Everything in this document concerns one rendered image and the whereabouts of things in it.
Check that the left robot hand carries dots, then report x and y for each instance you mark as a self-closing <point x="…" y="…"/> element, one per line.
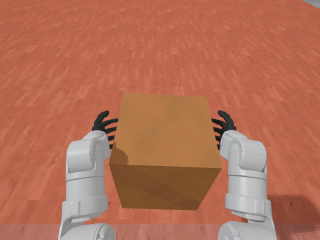
<point x="100" y="126"/>

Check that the right robot hand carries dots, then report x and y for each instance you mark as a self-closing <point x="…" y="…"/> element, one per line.
<point x="229" y="125"/>

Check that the right robot upper arm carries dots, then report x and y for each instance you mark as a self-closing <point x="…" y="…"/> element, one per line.
<point x="235" y="230"/>

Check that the left robot upper arm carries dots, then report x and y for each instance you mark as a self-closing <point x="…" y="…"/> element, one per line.
<point x="97" y="231"/>

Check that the carton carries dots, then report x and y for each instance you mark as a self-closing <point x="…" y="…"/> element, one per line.
<point x="164" y="154"/>

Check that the left robot forearm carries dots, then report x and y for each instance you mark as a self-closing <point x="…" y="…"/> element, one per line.
<point x="85" y="186"/>

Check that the right robot forearm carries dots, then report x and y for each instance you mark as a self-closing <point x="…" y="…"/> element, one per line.
<point x="247" y="185"/>

